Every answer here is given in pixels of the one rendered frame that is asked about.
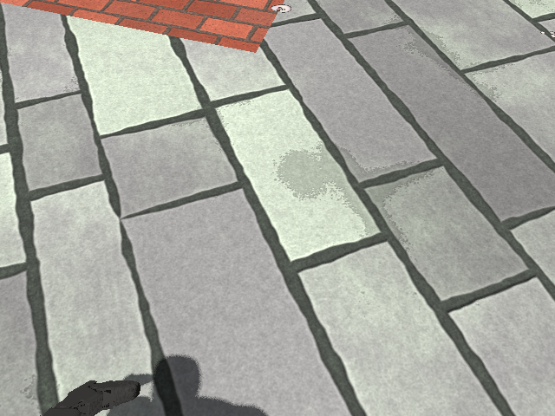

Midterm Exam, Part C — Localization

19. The robot left hand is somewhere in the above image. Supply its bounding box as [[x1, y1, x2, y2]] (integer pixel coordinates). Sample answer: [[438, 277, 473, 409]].
[[40, 380, 140, 416]]

